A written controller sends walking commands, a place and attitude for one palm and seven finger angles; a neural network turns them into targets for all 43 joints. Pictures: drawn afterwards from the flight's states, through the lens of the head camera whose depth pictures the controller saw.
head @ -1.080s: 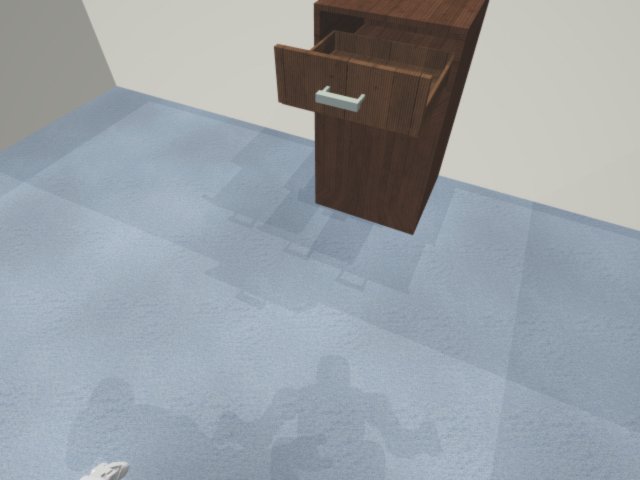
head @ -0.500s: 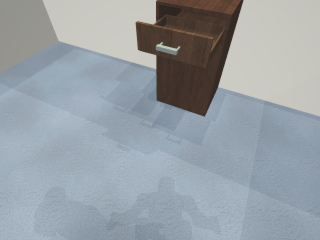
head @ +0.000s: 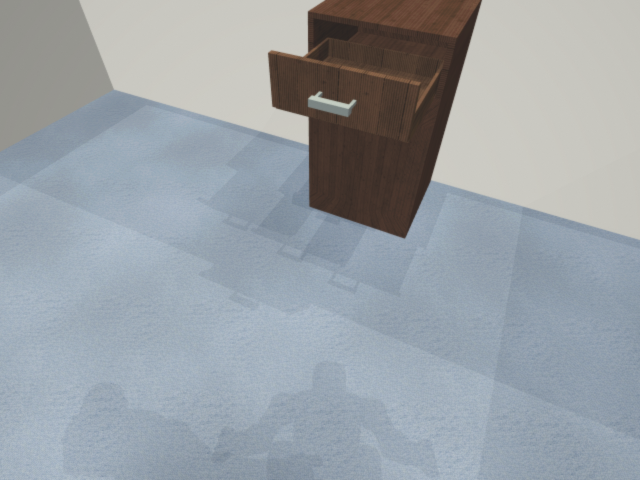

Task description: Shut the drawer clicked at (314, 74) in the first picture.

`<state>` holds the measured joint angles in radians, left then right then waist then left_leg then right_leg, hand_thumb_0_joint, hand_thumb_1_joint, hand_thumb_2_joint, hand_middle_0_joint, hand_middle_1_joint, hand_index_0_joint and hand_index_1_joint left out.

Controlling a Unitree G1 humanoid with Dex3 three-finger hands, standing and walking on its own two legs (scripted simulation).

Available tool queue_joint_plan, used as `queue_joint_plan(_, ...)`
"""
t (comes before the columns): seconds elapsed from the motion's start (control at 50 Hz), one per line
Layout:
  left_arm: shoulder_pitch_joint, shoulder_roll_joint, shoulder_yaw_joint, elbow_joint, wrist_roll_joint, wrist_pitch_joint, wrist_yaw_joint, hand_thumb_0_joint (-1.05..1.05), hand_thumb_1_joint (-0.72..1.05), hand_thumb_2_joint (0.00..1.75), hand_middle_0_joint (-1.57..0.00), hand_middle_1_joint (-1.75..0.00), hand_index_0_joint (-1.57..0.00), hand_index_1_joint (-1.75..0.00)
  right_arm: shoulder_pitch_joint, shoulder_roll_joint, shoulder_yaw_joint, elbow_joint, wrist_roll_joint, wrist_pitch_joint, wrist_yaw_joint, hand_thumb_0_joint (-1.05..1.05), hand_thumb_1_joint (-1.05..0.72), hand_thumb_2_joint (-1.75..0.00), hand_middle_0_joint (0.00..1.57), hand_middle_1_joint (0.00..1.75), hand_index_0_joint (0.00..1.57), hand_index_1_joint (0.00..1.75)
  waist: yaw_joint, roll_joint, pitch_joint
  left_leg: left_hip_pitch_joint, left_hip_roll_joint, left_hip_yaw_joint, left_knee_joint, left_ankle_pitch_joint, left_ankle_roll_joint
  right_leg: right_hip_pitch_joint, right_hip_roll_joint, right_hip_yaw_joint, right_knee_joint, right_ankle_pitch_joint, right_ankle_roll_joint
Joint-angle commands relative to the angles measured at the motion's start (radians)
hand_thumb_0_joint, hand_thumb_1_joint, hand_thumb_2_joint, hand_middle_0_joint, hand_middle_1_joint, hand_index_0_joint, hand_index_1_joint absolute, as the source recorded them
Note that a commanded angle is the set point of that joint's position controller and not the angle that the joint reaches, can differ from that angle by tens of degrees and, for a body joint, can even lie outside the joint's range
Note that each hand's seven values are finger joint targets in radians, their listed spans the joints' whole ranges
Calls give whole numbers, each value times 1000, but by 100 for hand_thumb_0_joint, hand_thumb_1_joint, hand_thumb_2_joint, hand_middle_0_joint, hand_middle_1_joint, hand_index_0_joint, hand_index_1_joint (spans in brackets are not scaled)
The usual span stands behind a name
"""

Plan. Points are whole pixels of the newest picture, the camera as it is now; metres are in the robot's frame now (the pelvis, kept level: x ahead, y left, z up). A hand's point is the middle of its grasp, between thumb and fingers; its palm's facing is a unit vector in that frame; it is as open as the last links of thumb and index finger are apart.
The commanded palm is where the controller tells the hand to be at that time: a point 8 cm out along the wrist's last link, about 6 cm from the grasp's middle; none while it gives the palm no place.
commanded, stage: look at it before walking up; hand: left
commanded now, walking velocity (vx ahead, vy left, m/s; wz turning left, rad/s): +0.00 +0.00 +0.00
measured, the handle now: (332, 102) +1.02 +0.02 -0.04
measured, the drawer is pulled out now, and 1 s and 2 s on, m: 0.29 0.29 0.29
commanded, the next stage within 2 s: walk to a spot facing it in 0.36 s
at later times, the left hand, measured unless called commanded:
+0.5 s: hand out of the picture +0.06 +0.25 -0.16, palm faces -0.03 -0.95 -0.32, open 7.4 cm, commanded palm none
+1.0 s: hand out of the picture +0.10 +0.24 -0.18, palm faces +0.08 -0.99 -0.14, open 7.4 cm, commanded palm none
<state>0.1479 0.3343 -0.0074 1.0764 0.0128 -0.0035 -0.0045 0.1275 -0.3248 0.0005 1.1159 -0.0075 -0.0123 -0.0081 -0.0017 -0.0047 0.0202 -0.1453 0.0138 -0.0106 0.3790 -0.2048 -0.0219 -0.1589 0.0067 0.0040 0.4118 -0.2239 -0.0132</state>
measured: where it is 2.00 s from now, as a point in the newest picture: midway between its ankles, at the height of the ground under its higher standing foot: (301, 419)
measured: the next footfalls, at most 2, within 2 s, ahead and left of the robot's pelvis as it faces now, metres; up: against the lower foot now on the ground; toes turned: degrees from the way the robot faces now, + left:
right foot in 1.28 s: +0.42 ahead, -0.03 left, +0.00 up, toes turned -3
left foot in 1.72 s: +0.52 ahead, +0.19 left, +0.00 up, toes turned +10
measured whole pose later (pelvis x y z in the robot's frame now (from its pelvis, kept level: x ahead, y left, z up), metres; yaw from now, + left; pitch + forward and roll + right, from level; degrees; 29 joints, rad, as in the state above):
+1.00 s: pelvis +0.11 +0.07 +0.00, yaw +5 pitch +0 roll +0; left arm 0.31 0.20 0.04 1.08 0.03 0.00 -0.02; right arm 0.48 -0.09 -0.01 1.14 -0.01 -0.08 -0.03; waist -0.02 -0.05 0.03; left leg -0.05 -0.04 0.09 0.33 -0.28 0.07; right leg -0.56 -0.09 -0.06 1.12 -0.25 0.00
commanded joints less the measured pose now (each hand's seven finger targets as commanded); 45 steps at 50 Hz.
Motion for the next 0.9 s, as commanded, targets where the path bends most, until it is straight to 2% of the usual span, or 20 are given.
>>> queue_joint_plan(0.0,-28,202,48,-58,-4,-22,14,0,90,90,-20,-30,-20,-30,-36,-194,-36,-66,-3,-24,-11,0,-90,-90,20,30,20,30,7,3,-41,4,102,-84,-56,130,42,-1,-120,114,-82,120,-26)
queue_joint_plan(0.44,-9,193,43,-45,-3,-23,16,0,90,90,-20,-30,-20,-30,-26,-190,-35,-54,-1,-23,-11,0,-90,-90,20,30,20,30,5,4,-44,23,106,-83,-74,132,40,6,-119,112,-95,128,-20)
queue_joint_plan(0.46,30,112,30,-26,-5,-14,18,0,90,90,-20,-30,-20,-30,6,-111,-17,-37,-5,-15,-7,0,-90,-90,20,30,20,30,6,5,-59,17,100,-70,-60,86,33,18,-120,100,-93,64,-8)
queue_joint_plan(0.48,67,84,23,-16,-2,-4,18,0,90,90,-20,-30,-20,-30,40,-74,-10,-25,-8,-6,-4,0,-90,-90,20,30,20,30,10,-6,-48,-5,83,-58,-38,-27,31,12,-115,103,-89,-81,-6)
queue_joint_plan(0.52,99,98,33,-14,6,7,10,0,90,90,-20,-30,-20,-30,68,-67,-14,-27,-14,4,2,0,-90,-90,20,30,20,30,17,-41,22,-112,49,-50,-8,-256,41,-12,-124,137,-115,-338,-24)
queue_joint_plan(0.54,116,111,41,-19,8,10,7,0,90,90,-20,-30,-20,-30,73,-63,-16,-35,-18,7,4,0,-90,-90,20,30,20,30,26,-75,67,-185,25,-36,34,-314,40,-18,-140,165,-138,-423,-39)
queue_joint_plan(0.58,173,143,61,-27,11,7,8,0,90,90,-20,-30,-20,-30,73,-42,-24,-63,-20,8,7,0,-90,-90,20,30,20,30,43,-171,102,-288,-7,37,218,-295,35,-8,-243,290,-228,-561,-100)
queue_joint_plan(0.6,199,157,69,-32,10,2,11,0,90,90,-20,-30,-20,-30,70,-39,-29,-81,-20,6,10,0,-90,-90,20,30,20,30,49,-183,115,-320,4,49,303,-278,37,-5,-299,343,-264,-582,-136)
queue_joint_plan(0.62,201,148,73,-37,11,-10,13,0,90,90,-20,-30,-20,-30,59,-32,-33,-94,-18,-2,13,0,-90,-90,20,30,20,30,45,-166,131,-352,25,38,356,-267,39,1,-329,352,-270,-520,-164)
queue_joint_plan(0.64,199,136,77,-40,12,-20,14,0,90,90,-20,-30,-20,-30,66,-25,-36,-100,-15,-9,16,0,-90,-90,20,30,20,30,34,-146,131,-359,44,32,369,-257,43,5,-339,334,-259,-447,-179)
queue_joint_plan(0.68,186,114,77,-48,14,-30,13,0,90,90,-20,-30,-20,-30,109,8,-38,-100,-12,-20,23,0,-90,-90,20,30,20,30,13,-118,119,-272,46,60,295,-228,47,-32,-315,225,-203,-318,-170)
queue_joint_plan(0.7,160,106,79,-54,12,-31,13,0,90,90,-20,-30,-20,-30,167,29,-38,-85,-10,-24,25,0,-90,-90,20,30,20,30,-21,-92,116,-155,41,76,207,-189,49,-108,-293,162,-159,-318,-151)
queue_joint_plan(0.72,134,83,77,-60,11,-27,11,0,90,90,-20,-30,-20,-30,257,44,-38,-56,-9,-29,23,0,-90,-90,20,30,20,30,-57,-60,100,-6,19,91,119,-138,50,-207,-237,80,-78,-337,-116)
queue_joint_plan(0.74,131,31,67,-68,6,-22,7,0,90,90,-20,-30,-20,-30,366,6,-49,-21,-11,-35,14,0,-90,-90,20,30,20,30,-88,88,87,94,55,-33,4,-235,66,-296,-142,-11,124,-316,-72)
queue_joint_plan(0.76,131,-45,56,-95,-2,-21,-1,0,90,90,-20,-30,-20,-30,475,-88,-80,7,-23,-42,1,0,-90,-90,20,30,20,30,-118,364,67,171,282,-402,-192,-459,139,-476,-18,-132,462,-325,-10)
queue_joint_plan(0.78,72,-35,53,-137,9,-31,1,0,90,90,-20,-30,-20,-30,515,-98,-77,1,-19,-41,-12,0,-90,-90,20,30,20,30,-116,279,94,169,365,-554,-277,-450,199,-578,-19,-52,620,-329,-15)
queue_joint_plan(0.8,63,-10,61,-130,18,-36,3,0,90,90,-20,-30,-20,-30,479,-73,-71,-12,-14,-39,-10,0,-90,-90,20,30,20,30,-93,204,96,137,370,-534,-253,-424,228,-589,-70,-5,708,-274,-32)
queue_joint_plan(0.82,53,-26,65,-112,21,-40,-1,0,90,90,-20,-30,-20,-30,438,-20,-62,-18,-12,-46,-12,0,-90,-90,20,30,20,30,-80,103,129,94,341,-470,-250,-355,221,-599,-96,3,753,-196,-32)
queue_joint_plan(0.84,73,-40,64,-96,20,-41,-8,0,90,90,-20,-30,-20,-30,397,12,-51,-29,-9,-58,-14,0,-90,-90,20,30,20,30,-52,63,145,68,313,-381,-249,-250,205,-587,-122,12,750,-122,-23)
queue_joint_plan(0.88,123,-80,59,-70,19,-38,-15,0,90,90,-20,-30,-20,-30,393,54,-39,-21,-5,-79,-22,0,-90,-90,20,30,20,30,-24,71,113,98,251,-226,-220,54,176,-548,-122,-18,740,-33,-1)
